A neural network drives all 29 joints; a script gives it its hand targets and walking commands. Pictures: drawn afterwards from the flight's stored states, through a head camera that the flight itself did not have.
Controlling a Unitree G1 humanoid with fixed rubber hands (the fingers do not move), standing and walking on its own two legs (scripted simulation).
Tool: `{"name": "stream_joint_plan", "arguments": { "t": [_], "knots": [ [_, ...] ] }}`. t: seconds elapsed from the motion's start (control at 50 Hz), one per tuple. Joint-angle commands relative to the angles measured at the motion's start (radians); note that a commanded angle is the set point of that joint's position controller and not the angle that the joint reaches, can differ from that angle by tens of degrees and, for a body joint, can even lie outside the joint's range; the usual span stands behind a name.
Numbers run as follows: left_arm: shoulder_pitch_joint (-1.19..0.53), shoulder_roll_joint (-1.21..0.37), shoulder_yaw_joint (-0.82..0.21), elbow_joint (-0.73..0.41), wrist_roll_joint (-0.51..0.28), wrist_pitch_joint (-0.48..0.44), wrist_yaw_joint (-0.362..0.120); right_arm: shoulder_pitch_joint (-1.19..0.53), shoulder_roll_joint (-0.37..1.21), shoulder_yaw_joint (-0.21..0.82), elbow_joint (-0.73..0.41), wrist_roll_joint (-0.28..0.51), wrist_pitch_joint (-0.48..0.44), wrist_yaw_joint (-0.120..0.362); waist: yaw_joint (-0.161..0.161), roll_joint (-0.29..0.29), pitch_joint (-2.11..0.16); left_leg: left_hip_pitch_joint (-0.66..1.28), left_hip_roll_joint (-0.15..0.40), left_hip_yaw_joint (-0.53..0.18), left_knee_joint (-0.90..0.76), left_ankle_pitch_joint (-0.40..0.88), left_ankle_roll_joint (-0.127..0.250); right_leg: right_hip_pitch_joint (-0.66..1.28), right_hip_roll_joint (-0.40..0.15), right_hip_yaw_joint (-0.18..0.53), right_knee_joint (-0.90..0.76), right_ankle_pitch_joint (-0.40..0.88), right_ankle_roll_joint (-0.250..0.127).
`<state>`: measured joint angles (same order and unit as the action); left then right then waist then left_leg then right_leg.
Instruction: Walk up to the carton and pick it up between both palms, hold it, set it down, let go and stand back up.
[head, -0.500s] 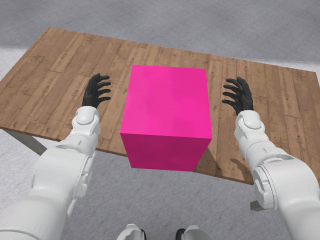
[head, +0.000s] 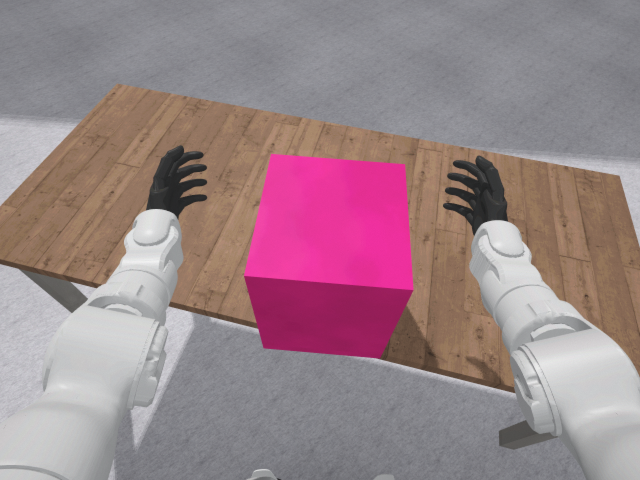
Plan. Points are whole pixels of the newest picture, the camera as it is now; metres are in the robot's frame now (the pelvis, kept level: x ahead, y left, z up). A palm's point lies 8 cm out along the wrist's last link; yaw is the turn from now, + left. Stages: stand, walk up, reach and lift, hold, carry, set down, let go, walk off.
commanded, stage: set down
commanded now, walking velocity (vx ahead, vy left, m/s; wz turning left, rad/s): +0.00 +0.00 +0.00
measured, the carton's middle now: (329, 263) +0.44 +0.00 -0.06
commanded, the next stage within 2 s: none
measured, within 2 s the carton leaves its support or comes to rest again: neither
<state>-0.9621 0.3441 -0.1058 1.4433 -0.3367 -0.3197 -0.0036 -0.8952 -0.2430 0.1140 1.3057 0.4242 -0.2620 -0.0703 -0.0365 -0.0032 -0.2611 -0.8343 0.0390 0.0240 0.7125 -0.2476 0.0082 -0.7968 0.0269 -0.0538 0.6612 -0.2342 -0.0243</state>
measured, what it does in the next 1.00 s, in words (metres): stands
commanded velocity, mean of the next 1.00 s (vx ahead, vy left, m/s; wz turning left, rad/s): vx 0.00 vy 0.00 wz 0.00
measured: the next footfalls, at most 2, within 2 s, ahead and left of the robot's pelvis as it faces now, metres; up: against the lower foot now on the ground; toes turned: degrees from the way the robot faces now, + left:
none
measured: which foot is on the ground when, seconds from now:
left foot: down 0.00-1.00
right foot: down 0.00-1.00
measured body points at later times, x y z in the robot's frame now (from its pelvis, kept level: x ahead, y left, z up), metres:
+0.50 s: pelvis +0.01 +0.00 +0.03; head +0.04 +0.02 +0.48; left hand +0.43 +0.21 +0.08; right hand +0.41 -0.18 +0.08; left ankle +0.04 +0.11 -0.71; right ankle +0.03 -0.11 -0.71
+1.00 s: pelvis +0.02 +0.00 +0.03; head +0.04 +0.02 +0.48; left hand +0.36 +0.22 +0.03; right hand +0.35 -0.19 +0.03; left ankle +0.04 +0.11 -0.71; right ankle +0.03 -0.11 -0.71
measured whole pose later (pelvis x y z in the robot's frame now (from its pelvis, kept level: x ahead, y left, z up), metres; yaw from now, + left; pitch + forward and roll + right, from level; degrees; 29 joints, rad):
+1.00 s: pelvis +0.02 +0.00 +0.03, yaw +1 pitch +6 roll -1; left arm -0.42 0.25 0.02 1.03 -0.18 -0.35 -0.06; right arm -0.38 -0.13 0.05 1.01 0.31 -0.39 -0.12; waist -0.03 -0.01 -0.08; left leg -0.41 0.02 0.01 0.54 -0.24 0.01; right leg -0.36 0.03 -0.05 0.48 -0.22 -0.02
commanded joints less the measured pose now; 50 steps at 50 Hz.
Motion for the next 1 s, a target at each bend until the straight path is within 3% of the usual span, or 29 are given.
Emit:
{"name": "stream_joint_plan", "arguments": {
  "t": [0.0,0.14,0.32,0.38,0.66,0.76,0.86,0.98],
  "knots": [
    [-0.499,0.129,-0.019,-0.158,-0.012,0.001,-0.004,-0.474,-0.162,-0.008,-0.150,0.016,-0.001,0.002,-0.011,0.070,-0.549,0.460,-0.036,-0.005,-0.039,0.296,-0.063,0.227,0.008,0.019,-0.103,0.205,0.042],
    [-0.482,0.117,0.000,-0.208,0.022,0.084,-0.006,-0.471,-0.160,-0.015,-0.183,0.028,0.072,-0.003,0.014,0.075,-0.453,0.556,-0.028,-0.008,-0.114,0.296,-0.063,0.272,0.010,0.020,-0.190,0.169,0.038],
    [-0.293,0.092,0.091,-0.260,0.110,0.107,-0.016,-0.292,-0.091,-0.057,-0.219,-0.054,0.092,-0.035,0.018,0.045,-0.291,0.614,-0.032,-0.002,-0.211,0.279,-0.056,0.394,0.007,0.030,-0.273,0.148,0.045],
    [-0.210,0.084,0.133,-0.289,0.142,0.083,-0.024,-0.219,-0.064,-0.074,-0.260,-0.083,0.063,-0.045,0.029,0.046,-0.266,0.635,-0.033,-0.002,-0.222,0.301,-0.057,0.423,0.008,0.031,-0.280,0.163,0.045],
    [0.041,0.065,0.182,-0.566,0.148,-0.051,-0.031,0.035,-0.009,-0.115,-0.497,-0.132,-0.114,-0.069,-0.012,0.061,-0.363,0.686,-0.059,-0.017,-0.136,0.395,-0.075,0.445,0.015,0.027,-0.228,0.258,0.045],
    [0.135,0.060,0.179,-0.538,0.150,-0.047,-0.049,0.127,0.016,-0.083,-0.469,-0.120,-0.123,-0.062,0.004,0.042,-0.226,0.671,-0.056,-0.027,-0.151,0.352,-0.066,0.444,0.010,0.036,-0.239,0.206,0.044],
    [0.218,0.029,0.148,-0.515,0.146,-0.057,-0.052,0.198,0.034,-0.073,-0.410,-0.114,-0.141,-0.049,0.012,0.058,-0.123,0.667,-0.053,-0.034,-0.178,0.274,-0.063,0.431,-0.003,0.044,-0.268,0.115,0.031],
    [0.339,0.004,0.151,-0.563,0.167,-0.088,-0.046,0.292,0.036,-0.078,-0.425,-0.132,-0.199,-0.041,0.020,0.055,-0.093,0.674,-0.053,-0.042,-0.183,0.300,-0.068,0.460,0.000,0.046,-0.271,0.127,0.026]
  ]
}}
